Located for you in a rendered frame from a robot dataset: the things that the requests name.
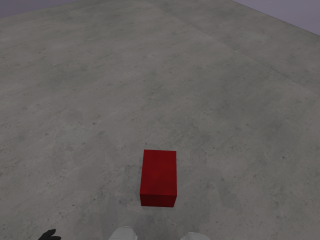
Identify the carton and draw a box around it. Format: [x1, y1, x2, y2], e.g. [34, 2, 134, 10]
[139, 149, 177, 208]

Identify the robot left thigh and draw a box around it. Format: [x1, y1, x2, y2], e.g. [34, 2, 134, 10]
[108, 227, 138, 240]

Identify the robot left hand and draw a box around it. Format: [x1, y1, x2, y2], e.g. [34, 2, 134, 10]
[38, 229, 61, 240]

